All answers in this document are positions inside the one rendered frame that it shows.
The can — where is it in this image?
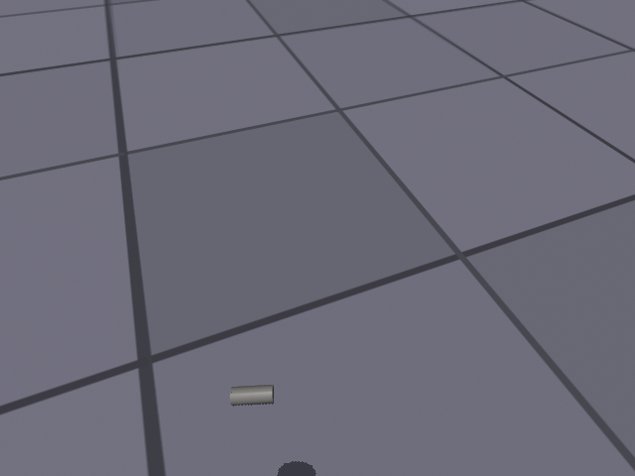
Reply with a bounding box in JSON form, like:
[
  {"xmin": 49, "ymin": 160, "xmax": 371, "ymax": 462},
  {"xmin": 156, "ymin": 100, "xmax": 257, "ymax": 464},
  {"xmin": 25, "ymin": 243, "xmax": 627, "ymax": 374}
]
[{"xmin": 230, "ymin": 385, "xmax": 274, "ymax": 405}]

